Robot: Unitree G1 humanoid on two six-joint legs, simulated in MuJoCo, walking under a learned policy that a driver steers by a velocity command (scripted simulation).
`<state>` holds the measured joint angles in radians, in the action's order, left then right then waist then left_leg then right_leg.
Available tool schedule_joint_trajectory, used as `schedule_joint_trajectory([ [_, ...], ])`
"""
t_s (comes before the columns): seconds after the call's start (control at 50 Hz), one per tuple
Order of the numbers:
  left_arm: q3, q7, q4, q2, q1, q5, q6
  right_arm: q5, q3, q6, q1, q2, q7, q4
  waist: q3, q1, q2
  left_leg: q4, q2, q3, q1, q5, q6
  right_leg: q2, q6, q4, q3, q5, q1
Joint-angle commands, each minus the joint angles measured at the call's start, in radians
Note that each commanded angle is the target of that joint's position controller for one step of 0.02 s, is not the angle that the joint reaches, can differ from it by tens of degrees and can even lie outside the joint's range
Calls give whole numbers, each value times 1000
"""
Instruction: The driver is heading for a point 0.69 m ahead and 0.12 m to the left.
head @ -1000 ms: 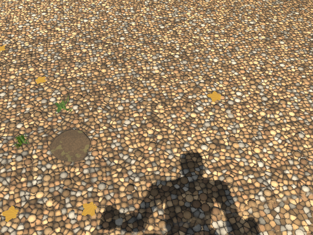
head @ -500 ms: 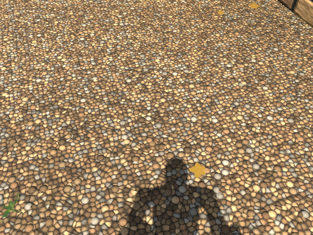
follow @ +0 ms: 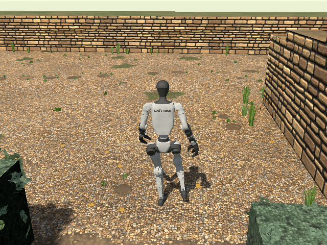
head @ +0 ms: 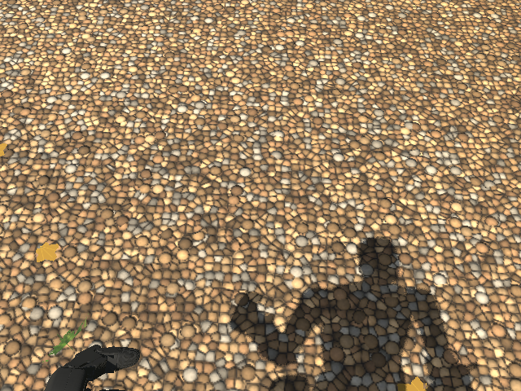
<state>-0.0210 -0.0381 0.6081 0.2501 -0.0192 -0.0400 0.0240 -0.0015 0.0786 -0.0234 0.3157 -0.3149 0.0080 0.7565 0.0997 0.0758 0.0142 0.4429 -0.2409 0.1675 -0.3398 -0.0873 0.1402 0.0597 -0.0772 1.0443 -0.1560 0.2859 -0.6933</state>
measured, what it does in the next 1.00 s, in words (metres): steps on the spot, turning left: right foot, then left foot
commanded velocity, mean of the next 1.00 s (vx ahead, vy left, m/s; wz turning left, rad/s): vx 0.03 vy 0.00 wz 0.62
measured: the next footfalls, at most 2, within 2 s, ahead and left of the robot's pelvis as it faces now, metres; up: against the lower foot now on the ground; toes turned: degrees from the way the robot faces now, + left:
right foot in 0.24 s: +0.19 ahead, -0.16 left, +0.00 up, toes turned +24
left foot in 0.74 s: +0.03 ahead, +0.02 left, +0.00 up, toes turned +40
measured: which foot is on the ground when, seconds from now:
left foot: down 0.00-0.24, up 0.26-0.72, down 0.74-1.00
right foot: up 0.00-0.22, down 0.24-0.74, up 0.76-1.00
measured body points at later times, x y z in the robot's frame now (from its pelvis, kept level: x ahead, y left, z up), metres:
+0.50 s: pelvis +0.08 -0.09 +0.01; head +0.13 -0.10 +0.46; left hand +0.09 +0.22 -0.06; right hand +0.33 -0.31 -0.11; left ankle +0.00 +0.02 -0.64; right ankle +0.15 -0.17 -0.73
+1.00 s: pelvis +0.05 -0.07 +0.01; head +0.06 -0.04 +0.46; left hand -0.09 +0.17 -0.13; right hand +0.34 -0.14 -0.07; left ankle +0.00 -0.01 -0.73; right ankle +0.09 -0.19 -0.66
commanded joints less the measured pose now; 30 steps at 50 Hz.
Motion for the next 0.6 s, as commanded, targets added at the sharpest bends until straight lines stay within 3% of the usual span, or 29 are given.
schedule_joint_trajectory([
  [0.02,36,-3,-45,117,-50,8,12,4,54,-14,13,-172,10,-84,-211,-32,-82,-80,240,332,153,175,1,-51,0,-65,27,-51,68],
  [0.08,38,-4,-50,130,0,17,-2,-6,63,-23,29,-175,7,-92,-168,-1,-122,-71,249,414,225,91,9,-78,16,-174,-1,-21,49],
  [0.14,39,-4,-46,145,6,29,-27,-16,68,-23,20,-182,1,-102,-160,4,-145,-19,258,464,253,220,25,-114,43,-283,-13,23,122],
  [0.18,42,-4,-34,156,-29,37,-39,-18,67,-23,-13,-183,-4,-114,-157,-17,-158,1,249,496,217,270,9,-133,56,-397,-15,35,240],
  [0.22,50,-14,-14,172,-98,36,-46,-8,62,-22,-71,-177,-6,-130,-137,-68,-162,23,200,502,115,143,-51,-129,63,-624,-3,-43,431],
  [0.24,58,-24,-6,197,-112,29,-51,2,53,-18,-54,-147,-5,-129,-148,-66,-77,104,137,433,24,-140,-100,-34,81,-752,-55,-132,568],
  [0.26,70,-33,-28,266,-97,21,-43,5,32,-16,44,-63,0,-129,-203,-8,135,344,32,228,-92,-496,-148,232,152,-774,-268,-181,712],
  [0.28,75,-24,-46,299,-102,17,-27,-18,47,-17,44,-148,1,-145,-218,-36,184,509,-17,49,-208,-595,-167,361,268,-784,-454,-277,675],
  [0.3,71,-19,-25,241,-133,24,-18,-43,62,-19,-8,-212,-5,-140,-185,-51,126,634,77,11,-228,-499,-180,339,303,-759,-373,-383,644],
  [0.32,59,-15,-29,191,-108,29,-12,-42,65,-26,-17,-213,-16,-127,-148,-43,90,683,116,-2,-221,-423,-182,266,279,-738,-227,-404,601],
  [0.34,55,-12,-37,178,-80,23,-7,-31,61,-37,-7,-194,-28,-115,-125,-36,84,737,125,-20,-206,-371,-190,198,254,-730,-112,-424,563],
  [0.38,56,-16,-44,178,-77,14,-3,-12,52,-50,9,-178,-48,-109,-128,-34,126,829,141,-76,-208,-317,-203,149,246,-717,10,-516,549],
  [0.42,61,-11,-38,176,-115,11,-5,-4,42,-56,-34,-162,-53,-123,-127,-56,131,813,167,-110,-232,-293,-212,151,249,-720,62,-508,577],
  [0.52,87,-3,-9,198,-201,8,-11,-5,23,-63,-135,-120,-70,-162,-120,-103,156,655,240,-153,-262,-296,-218,219,269,-731,111,-449,662],
  [0.6,101,15,4,208,-214,5,-19,-2,5,-65,-181,-78,-79,-191,-142,-107,159,467,259,-186,-117,-339,-187,245,267,-705,183,-459,612],
])
Keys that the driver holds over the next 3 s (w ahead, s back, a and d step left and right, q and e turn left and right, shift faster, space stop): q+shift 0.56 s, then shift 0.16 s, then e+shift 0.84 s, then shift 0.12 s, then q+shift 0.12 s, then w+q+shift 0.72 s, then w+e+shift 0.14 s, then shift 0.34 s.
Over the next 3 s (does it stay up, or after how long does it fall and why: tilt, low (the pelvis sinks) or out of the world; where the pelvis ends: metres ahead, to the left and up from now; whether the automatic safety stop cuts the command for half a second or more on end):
stays up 0.70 0.27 -0.02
